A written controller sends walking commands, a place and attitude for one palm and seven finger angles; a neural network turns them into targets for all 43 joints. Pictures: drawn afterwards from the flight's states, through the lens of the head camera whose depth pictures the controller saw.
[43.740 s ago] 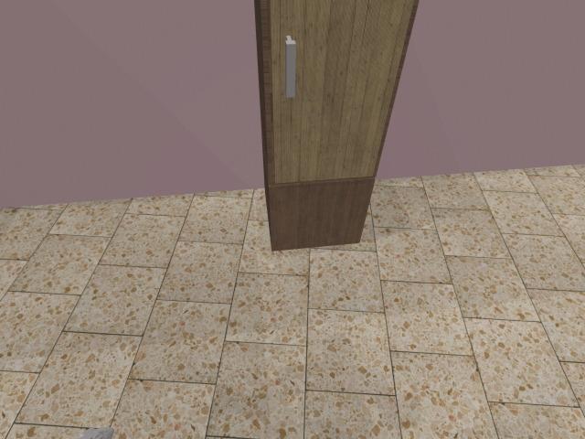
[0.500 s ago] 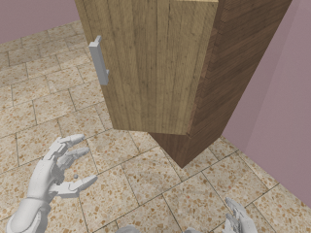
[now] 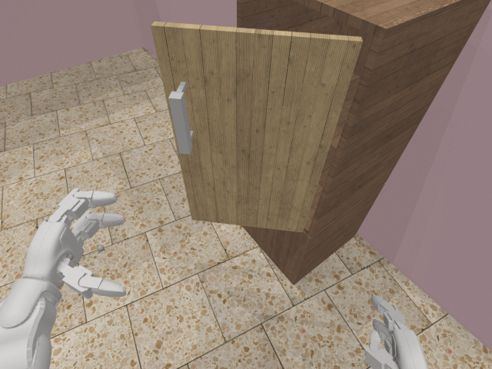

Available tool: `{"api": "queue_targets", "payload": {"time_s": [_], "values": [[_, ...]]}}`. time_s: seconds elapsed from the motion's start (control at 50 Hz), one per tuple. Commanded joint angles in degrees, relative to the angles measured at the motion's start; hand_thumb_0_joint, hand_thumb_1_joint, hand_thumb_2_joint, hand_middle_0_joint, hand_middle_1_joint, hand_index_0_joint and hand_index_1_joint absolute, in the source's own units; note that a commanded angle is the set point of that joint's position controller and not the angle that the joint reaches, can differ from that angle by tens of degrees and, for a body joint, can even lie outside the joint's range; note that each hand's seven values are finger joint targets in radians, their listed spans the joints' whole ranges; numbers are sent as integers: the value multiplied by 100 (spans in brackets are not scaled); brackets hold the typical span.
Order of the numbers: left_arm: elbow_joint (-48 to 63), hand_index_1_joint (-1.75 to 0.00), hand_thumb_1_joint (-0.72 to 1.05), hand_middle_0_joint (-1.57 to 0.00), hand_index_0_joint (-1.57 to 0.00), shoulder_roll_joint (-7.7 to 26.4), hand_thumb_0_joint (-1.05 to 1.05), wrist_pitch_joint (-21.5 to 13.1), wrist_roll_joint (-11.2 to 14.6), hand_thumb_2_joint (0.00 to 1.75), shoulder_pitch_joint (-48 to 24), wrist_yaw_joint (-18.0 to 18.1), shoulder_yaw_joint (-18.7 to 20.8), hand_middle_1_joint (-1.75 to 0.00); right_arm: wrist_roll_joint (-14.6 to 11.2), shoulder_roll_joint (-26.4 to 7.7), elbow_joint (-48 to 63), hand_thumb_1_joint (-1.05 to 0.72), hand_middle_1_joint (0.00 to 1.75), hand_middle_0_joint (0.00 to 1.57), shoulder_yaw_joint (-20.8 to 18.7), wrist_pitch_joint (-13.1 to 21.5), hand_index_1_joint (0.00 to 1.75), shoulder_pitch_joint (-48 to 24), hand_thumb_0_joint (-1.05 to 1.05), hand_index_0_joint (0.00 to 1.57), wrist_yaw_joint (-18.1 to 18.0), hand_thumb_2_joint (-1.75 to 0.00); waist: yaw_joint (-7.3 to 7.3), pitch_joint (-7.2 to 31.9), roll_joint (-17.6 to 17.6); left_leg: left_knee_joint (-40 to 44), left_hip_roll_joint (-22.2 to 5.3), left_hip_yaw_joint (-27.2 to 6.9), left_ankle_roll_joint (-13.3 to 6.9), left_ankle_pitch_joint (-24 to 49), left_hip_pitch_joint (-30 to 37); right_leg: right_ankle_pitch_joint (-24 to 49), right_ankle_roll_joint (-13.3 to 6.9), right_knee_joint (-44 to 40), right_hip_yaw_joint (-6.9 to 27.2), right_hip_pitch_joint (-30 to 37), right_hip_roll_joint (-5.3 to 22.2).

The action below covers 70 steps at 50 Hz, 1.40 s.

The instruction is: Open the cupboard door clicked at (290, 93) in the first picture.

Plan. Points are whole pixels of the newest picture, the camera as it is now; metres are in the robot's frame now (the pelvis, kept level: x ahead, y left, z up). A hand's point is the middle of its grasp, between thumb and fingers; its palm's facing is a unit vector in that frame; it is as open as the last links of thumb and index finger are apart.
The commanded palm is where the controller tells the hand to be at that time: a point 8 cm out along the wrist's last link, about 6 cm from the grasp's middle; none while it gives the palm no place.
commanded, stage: raise the hand with hooked fingers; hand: left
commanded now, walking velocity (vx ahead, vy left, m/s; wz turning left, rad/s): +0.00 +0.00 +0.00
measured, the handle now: (184, 118) +0.56 +0.18 +0.09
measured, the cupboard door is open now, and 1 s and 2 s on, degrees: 46 46 46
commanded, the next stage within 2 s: move the hooked fingers beside the handle in 0.80 s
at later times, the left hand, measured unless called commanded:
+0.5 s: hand (85, 211) +0.30 +0.27 +0.11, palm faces +0.00 -1.00 -0.04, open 14.0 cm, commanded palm +0.27 +0.31 +0.12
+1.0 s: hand (93, 213) +0.30 +0.26 +0.11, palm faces +0.03 -1.00 -0.04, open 14.0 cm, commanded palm +0.28 +0.30 +0.12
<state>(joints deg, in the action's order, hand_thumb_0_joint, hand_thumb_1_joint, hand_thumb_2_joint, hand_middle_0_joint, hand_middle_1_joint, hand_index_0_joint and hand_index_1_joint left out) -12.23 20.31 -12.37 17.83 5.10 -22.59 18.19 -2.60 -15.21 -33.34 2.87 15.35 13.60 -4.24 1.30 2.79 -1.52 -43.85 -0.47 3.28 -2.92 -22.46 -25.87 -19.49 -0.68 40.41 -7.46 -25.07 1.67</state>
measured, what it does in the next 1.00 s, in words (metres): stands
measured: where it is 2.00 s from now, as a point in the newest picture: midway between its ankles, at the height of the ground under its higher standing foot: outside the picture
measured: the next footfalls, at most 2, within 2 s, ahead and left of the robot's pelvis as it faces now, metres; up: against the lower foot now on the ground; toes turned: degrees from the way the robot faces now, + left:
none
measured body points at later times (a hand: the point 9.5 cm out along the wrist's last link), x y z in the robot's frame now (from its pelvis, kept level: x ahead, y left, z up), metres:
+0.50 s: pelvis +0.00 +0.00 +0.01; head +0.02 -0.01 +0.46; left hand +0.29 +0.32 +0.12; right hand +0.15 -0.26 -0.07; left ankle +0.00 +0.08 -0.71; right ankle +0.01 -0.12 -0.71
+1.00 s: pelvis +0.00 -0.02 +0.01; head +0.02 -0.03 +0.46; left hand +0.29 +0.31 +0.12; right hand +0.16 -0.26 -0.07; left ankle +0.00 +0.08 -0.71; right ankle +0.01 -0.12 -0.71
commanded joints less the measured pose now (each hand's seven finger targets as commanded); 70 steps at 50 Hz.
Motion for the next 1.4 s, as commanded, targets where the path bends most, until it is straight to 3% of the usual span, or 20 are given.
{"api": "queue_targets", "payload": {"time_s": [0.0,0.06,0.1,0.24,0.28,0.36,0.48,0.54,0.62,0.74,0.88,0.94,1.0,1.04,1.06,1.1,1.14,1.22,1.34,1.38], "values": [[1000,-120,-50,-30,-30,1319,0,-184,164,30,-1442,-171,664,-120,-21,-854,736,-90,30,20,-284,210,30,-150,0,20,-125,-90,-73,1003,-358,994,-72,-651,262,1730,807,1214,-107,-508,288,429,-237],[735,-120,-50,-30,-30,1515,0,-70,209,30,-1777,-306,819,-120,-36,-876,721,-90,30,20,-250,164,30,-205,0,20,-158,-90,-84,952,-156,1083,-56,-658,241,1573,805,1142,-121,-631,304,547,-244],[715,-120,-50,-30,-30,1646,0,-27,195,30,-2010,-366,894,-120,-31,-866,717,-90,30,20,-235,160,30,-214,0,20,-173,-90,-60,1065,-418,1116,-55,-665,258,1714,958,1217,-129,-661,318,576,-229],[188,-120,-50,-30,-30,2059,0,109,243,30,-2580,-615,1150,-120,-37,-919,651,-90,30,20,-215,123,30,-184,0,20,-227,-90,-52,989,-338,1248,-38,-664,230,1735,1084,1265,-151,-867,351,727,-239],[141,-120,-50,-30,-30,2202,0,108,245,30,-2714,-659,1275,-120,-42,-925,644,-90,30,20,-226,118,30,-158,0,20,-232,-90,-42,1181,-377,1278,-34,-650,221,1874,1198,1371,-147,-895,354,837,-225],[-294,-120,-50,-30,-30,1770,0,221,305,30,-2341,-818,948,-120,-65,-949,650,-90,30,20,-257,113,30,-117,0,20,-178,-90,-57,884,-214,1268,-23,-587,201,1887,1055,1456,-135,-916,360,727,-220],[152,-120,-50,-30,-30,2162,0,63,261,30,-2452,-638,1316,-120,-25,-959,710,-90,30,20,-309,117,30,-85,0,20,-131,-90,10,1204,-278,1283,-11,-550,185,1912,1111,1476,-134,-914,407,890,-205],[163,-120,-50,-30,-30,2232,0,-35,273,30,-2493,-550,1412,-120,-9,-950,663,-90,30,20,-302,115,30,-89,0,20,-147,-90,-7,1085,-256,1269,-19,-492,161,1802,1063,1442,-132,-949,461,885,-202],[173,-120,-50,-30,-30,2058,0,-94,202,30,-2555,-534,1235,-120,-28,-914,629,-90,30,20,-294,144,30,-100,0,20,-186,-90,-50,1065,-608,1306,-12,-494,167,1800,1148,1422,-137,-950,450,837,-191],[-125,-120,-50,-30,-30,2031,0,5,244,30,-2497,-622,1189,-120,-44,-943,609,-90,30,20,-285,129,30,-112,0,20,-216,-90,-84,899,-151,1286,-10,-448,127,1547,993,1309,-96,-1023,502,820,-175],[-82,-120,-50,-30,-30,1953,0,-32,269,30,-2564,-652,1148,-120,-55,-904,617,-90,30,20,-276,142,30,-143,0,20,-214,-90,-85,1050,-230,1241,19,-416,125,1623,995,1461,-79,-989,529,885,-156],[-351,-120,-50,-30,-30,2034,0,-53,230,30,-3185,-628,1072,-120,-52,-934,525,-90,30,20,-263,106,30,-111,0,20,-263,-90,-215,800,-31,1217,6,-419,111,1330,876,1163,-62,-1043,582,661,-156],[-495,-120,-50,-30,-30,2063,0,-137,134,30,-3618,-637,999,-120,-59,-921,478,-90,30,20,-265,92,30,-61,0,20,-296,-90,-248,1045,-351,1205,35,-430,121,1400,990,1215,-86,-988,576,681,-136],[-755,-120,-50,-30,-30,2240,0,-149,97,30,-3744,-631,1058,-120,-59,-961,429,-90,30,20,-275,53,30,12,0,20,-299,-90,-275,1079,-118,1161,18,-421,110,1386,910,1213,-74,-989,608,716,-128],[-826,-120,-50,-30,-30,2190,0,-169,72,30,-3862,-646,999,-120,-59,-948,425,-90,30,20,-265,41,30,17,0,20,-296,-90,-267,1101,-304,1161,34,-416,117,1365,893,1201,-83,-980,615,683,-123],[-1046,-120,-50,-30,-30,2300,0,-197,53,30,-4078,-643,1048,-120,-62,-966,393,-90,30,20,-276,12,30,64,0,20,-298,-90,-293,1138,-249,1136,35,-425,115,1368,853,1216,-82,-966,617,663,-119],[-1408,-120,-50,-30,-30,2447,0,-188,59,30,-4040,-664,1164,-120,-46,-1007,411,-90,30,20,-271,-35,30,125,0,20,-273,-90,-236,1147,-47,1096,22,-419,116,1377,677,1254,-87,-924,659,764,-115],[-1668,-120,-50,-30,-30,2689,0,-256,5,30,-4045,-701,1386,-120,-28,-1024,476,-90,30,20,-299,-124,30,224,0,20,-202,-90,-150,1453,-242,1034,56,-369,115,1602,569,1557,-91,-792,671,899,-103],[-2186,-120,-50,-30,-30,2848,0,-351,-1,30,-4673,-836,1326,-120,-43,-1113,452,-90,30,20,-325,-303,30,434,0,20,-158,-90,-332,1242,-79,930,22,-341,100,1433,305,1439,-78,-746,723,658,-129],[-2218,-120,-50,-30,-30,2892,0,-429,-38,30,-4818,-891,1312,-120,-41,-1121,450,-90,30,20,-349,-342,30,499,0,20,-157,-90,-338,1513,-234,902,42,-320,85,1419,366,1434,-67,-726,759,667,-140]]}}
